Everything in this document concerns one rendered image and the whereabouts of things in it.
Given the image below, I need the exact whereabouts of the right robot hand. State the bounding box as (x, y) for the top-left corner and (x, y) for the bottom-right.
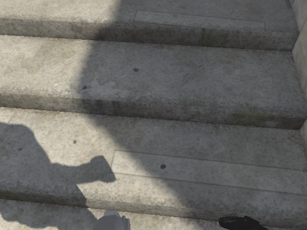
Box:
(219, 216), (269, 230)

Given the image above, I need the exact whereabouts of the robot left shin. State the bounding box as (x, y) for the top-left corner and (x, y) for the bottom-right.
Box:
(94, 209), (121, 226)

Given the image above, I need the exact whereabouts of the robot left thigh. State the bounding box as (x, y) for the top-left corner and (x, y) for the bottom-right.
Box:
(92, 215), (130, 230)

